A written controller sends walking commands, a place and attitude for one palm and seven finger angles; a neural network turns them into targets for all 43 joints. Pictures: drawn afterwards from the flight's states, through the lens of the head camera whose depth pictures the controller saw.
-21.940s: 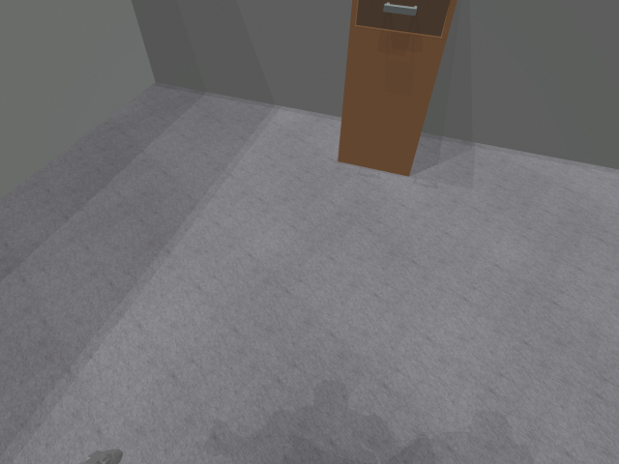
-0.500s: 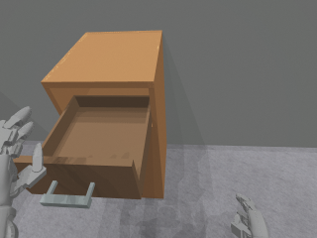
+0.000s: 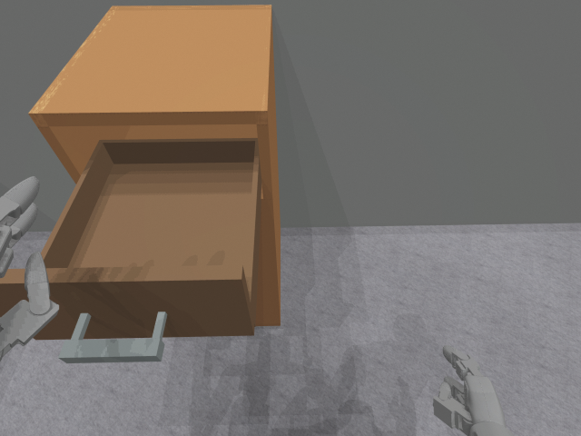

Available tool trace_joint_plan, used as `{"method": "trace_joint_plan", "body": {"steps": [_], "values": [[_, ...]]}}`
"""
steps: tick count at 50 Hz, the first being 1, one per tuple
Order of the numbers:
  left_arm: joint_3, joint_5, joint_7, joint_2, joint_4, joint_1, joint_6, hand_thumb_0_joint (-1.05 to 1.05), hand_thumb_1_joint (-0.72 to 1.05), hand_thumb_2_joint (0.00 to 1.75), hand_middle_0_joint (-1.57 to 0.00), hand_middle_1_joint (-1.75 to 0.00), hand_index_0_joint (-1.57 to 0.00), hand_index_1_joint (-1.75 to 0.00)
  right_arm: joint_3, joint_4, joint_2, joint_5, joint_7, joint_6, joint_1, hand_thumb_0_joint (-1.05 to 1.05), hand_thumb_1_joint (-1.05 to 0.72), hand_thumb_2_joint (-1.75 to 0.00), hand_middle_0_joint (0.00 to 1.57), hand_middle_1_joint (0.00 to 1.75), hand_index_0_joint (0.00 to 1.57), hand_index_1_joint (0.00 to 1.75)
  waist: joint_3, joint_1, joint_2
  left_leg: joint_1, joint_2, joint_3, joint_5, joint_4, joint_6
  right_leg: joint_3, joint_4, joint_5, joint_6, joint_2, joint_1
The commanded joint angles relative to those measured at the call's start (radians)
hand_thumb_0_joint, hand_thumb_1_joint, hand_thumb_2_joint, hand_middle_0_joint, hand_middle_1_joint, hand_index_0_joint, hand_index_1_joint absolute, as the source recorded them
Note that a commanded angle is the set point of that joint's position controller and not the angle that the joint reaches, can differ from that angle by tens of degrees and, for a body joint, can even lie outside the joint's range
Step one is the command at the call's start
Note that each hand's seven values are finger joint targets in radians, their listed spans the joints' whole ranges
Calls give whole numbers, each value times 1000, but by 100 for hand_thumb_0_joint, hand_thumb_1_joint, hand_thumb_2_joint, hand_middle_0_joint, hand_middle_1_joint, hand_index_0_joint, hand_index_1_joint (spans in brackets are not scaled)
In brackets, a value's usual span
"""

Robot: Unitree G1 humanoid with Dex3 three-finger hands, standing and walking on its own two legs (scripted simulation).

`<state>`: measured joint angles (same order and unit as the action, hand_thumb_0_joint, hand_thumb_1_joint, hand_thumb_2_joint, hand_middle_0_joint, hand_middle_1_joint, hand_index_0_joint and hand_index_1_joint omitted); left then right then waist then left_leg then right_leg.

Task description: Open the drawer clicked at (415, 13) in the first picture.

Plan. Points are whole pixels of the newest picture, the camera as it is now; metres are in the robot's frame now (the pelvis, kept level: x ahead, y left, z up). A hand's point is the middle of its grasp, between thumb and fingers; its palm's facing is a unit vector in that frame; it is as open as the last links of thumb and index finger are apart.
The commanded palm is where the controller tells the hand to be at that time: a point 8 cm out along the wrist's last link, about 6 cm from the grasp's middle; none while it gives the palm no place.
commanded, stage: step back with the hand held close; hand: left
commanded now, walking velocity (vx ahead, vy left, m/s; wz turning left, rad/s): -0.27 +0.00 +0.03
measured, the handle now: (118, 335) +0.23 +0.25 +0.01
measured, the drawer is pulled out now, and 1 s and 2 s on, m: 0.30 0.30 0.30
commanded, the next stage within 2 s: stop stepping back and stand still in 0.70 s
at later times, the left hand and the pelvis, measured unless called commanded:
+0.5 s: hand out of the picture +0.11 +0.28 +0.19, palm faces +0.45 -0.79 -0.42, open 7.4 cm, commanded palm +0.03 +0.32 +0.20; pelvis -0.09 +0.03 -0.02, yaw +2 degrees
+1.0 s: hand out of the picture +0.03 +0.25 +0.18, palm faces +0.33 -0.81 -0.48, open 7.4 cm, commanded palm -0.04 +0.29 +0.20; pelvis -0.18 +0.02 +0.00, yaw -2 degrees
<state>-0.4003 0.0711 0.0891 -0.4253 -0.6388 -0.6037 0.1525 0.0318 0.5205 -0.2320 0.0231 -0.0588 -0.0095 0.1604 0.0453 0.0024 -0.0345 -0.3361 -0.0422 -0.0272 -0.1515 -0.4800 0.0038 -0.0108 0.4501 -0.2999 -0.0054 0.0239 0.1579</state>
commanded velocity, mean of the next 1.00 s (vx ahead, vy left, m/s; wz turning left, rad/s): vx -0.22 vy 0.01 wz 0.01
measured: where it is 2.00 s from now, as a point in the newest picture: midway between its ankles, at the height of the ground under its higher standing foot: outside the picture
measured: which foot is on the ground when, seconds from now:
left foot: down 0.00-0.74, up 0.76-0.90, down 0.92-1.00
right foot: down 0.00-0.46, up 0.48-0.72, down 0.74-1.00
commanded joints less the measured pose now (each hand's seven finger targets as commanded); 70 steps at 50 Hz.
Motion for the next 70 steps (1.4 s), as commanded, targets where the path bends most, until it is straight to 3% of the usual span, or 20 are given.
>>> {"method": "trace_joint_plan", "body": {"steps": [1, 13, 18, 20, 22, 25, 27, 34, 37, 39, 41, 43, 46, 48, 50, 55, 58, 63, 68, 70], "values": [[-167, 9, 40, -172, -223, -32, 73, 0, 90, 90, -20, -30, -20, -30, 31, -181, -93, 4, -5, 53, -80, 0, -90, -90, 20, 30, 20, 30, -207, 14, -39, 187, -64, 42, 318, 8, -30, 4, -14, 314, 16, -59, 83], [-202, -3, 71, -174, -263, -9, 126, 0, 90, 90, -20, -30, -20, -30, 34, -167, -111, -6, -3, 144, -52, 0, -90, -90, 20, 30, 20, 30, -124, 8, -140, -198, -106, 137, -420, 198, -41, -2, 82, -127, -15, 4, 20], [-148, -18, 98, -149, -239, 61, 108, 0, 90, 90, -20, -30, -20, -30, 43, -74, -94, -19, 2, 143, -9, 0, -90, -90, 20, 30, 20, 30, -132, -23, 174, 180, 54, 16, -202, -402, 23, 258, -209, -184, -144, -283, 506], [-114, -24, 99, -124, -224, 119, 86, 0, 90, 90, -20, -30, -20, -30, 18, -71, -75, -19, -4, 139, -32, 0, -90, -90, 20, 30, 20, 30, -71, -35, 162, 128, 22, 54, -181, -169, 10, 126, -85, -18, -84, -215, 412], [-128, -28, 97, -138, -241, 131, 97, 0, 90, 90, -20, -30, -20, -30, 17, -102, -115, -16, -13, 145, -63, 0, -90, -90, 20, 30, 20, 30, -45, -10, -100, -38, -114, 219, -98, 125, -42, 14, 108, -14, 13, -36, 265], [-182, -34, 96, -158, -273, 105, 130, 0, 90, 90, -20, -30, -20, -30, 28, -103, -94, -34, -5, 177, -26, 0, -90, -90, 20, 30, 20, 30, -135, -11, -243, -210, -290, 465, -512, 377, -139, 39, 591, -221, 10, 50, 127], [-154, -28, 96, -125, -277, 51, 132, 0, 90, 90, -20, -30, -20, -30, 31, -83, -84, -37, 15, 186, -34, 0, -90, -90, 20, 30, 20, 30, -167, 4, -140, -66, -241, 332, -291, 275, -141, 38, 576, -197, 1, 28, 211], [-140, 14, 79, -136, -284, 1, 117, 0, 90, 90, -20, -30, -20, -30, 5, -65, -83, -37, 28, 173, -59, 0, -90, -90, 20, 30, 20, 30, -198, 9, -204, 4, -146, 179, -126, 236, -52, -66, -18, -96, -19, 48, 4], [-201, 22, 69, -224, -242, 18, 139, 0, 90, 90, -20, -30, -20, -30, 3, -68, -69, -25, 25, 133, -60, 0, -90, -90, 20, 30, 20, 30, -170, -5, 110, 90, 1, 14, -138, -137, 40, 169, -234, 169, -108, -224, 182], [-147, 7, 72, -170, -176, 27, 109, 0, 90, 90, -20, -30, -20, -30, 31, -52, -81, -7, 19, 131, -77, 0, -90, -90, 20, 30, 20, 30, -152, 4, 247, -56, 61, 71, -303, -514, 40, 219, -163, 416, -168, -350, 240], [-158, -20, 80, -157, -153, -36, 84, 0, 90, 90, -20, -30, -20, -30, -5, -76, -31, -11, 6, 106, -100, 0, -90, -90, 20, 30, 20, 30, -162, -8, 179, -172, 27, 52, -299, -404, 33, 130, -28, 820, -143, -305, 16], [-164, -23, 88, -173, -190, -23, 70, 0, 90, 90, -20, -30, -20, -30, -16, -87, -49, -10, -10, 92, -95, 0, -90, -90, 20, 30, 20, 30, -177, -17, 134, -90, 42, 1, -176, -141, 19, 77, 29, 825, -90, -240, -58], [-152, -13, 98, -179, -276, -22, 74, 0, 90, 90, -20, -30, -20, -30, 12, -114, -104, -5, -16, 112, -47, 0, -90, -90, 20, 30, 20, 30, -244, 2, -23, 205, -95, 96, 487, 68, -40, 13, 107, 488, 12, -90, 6], [-169, -12, 97, -192, -256, -57, 80, 0, 90, 90, -20, -30, -20, -30, 18, -109, -96, -6, -7, 140, -35, 0, -90, -90, 20, 30, 20, 30, -256, 14, -120, 286, -155, 169, 553, 57, -64, 6, 89, 126, 16, -36, 115], [-146, -13, 89, -175, -305, -29, 81, 0, 90, 90, -20, -30, -20, -30, -2, -107, -87, -22, 3, 152, -32, 0, -90, -90, 20, 30, 20, 30, -189, -2, -212, 114, -176, 235, 255, 189, -73, -18, 160, -123, 19, -12, 70], [-141, -25, 97, -137, -205, -54, 76, 0, 90, 90, -20, -30, -20, -30, 5, -103, -93, -11, 6, 156, -36, 0, -90, -90, 20, 30, 20, 30, -90, -18, -43, -117, -47, 106, -360, 148, -27, 25, -90, -133, -10, -58, -22], [-124, -31, 101, -141, -191, 6, 71, 0, 90, 90, -20, -30, -20, -30, 28, -78, -110, -19, 2, 123, -20, 0, -90, -90, 20, 30, 20, 30, -45, -33, 116, 29, 42, 32, -251, -268, 6, 337, -302, -466, -132, -263, 312], [-84, -42, 108, -129, -130, 115, 71, 0, 90, 90, -20, -30, -20, -30, 6, -54, -94, -27, -13, 129, -29, 0, -90, -90, 20, 30, 20, 30, -10, -33, 80, 92, 10, 16, -222, -46, -35, 171, -186, -329, -90, -218, 271], [-115, -56, 106, -144, -230, 119, 97, 0, 90, 90, -20, -30, -20, -30, -3, -76, -99, -23, -11, 150, -30, 0, -90, -90, 20, 30, 20, 30, -12, -17, -185, -54, -149, 301, -577, 283, -100, -11, 110, -171, -4, -21, 131], [-98, -65, 105, -112, -191, 93, 92, 0, 90, 90, -20, -30, -20, -30, -2, -72, -86, -27, -7, 162, -21, 0, -90, -90, 20, 30, 20, 30, -13, -15, -170, -139, -176, 319, -575, 306, -113, -43, 183, -71, 0, -6, 49]]}}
